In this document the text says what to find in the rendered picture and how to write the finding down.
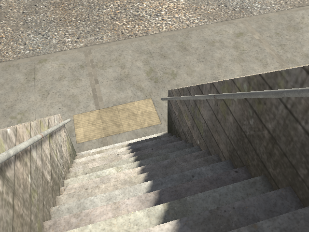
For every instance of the stairs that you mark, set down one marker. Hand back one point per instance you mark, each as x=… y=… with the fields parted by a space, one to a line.
x=161 y=183

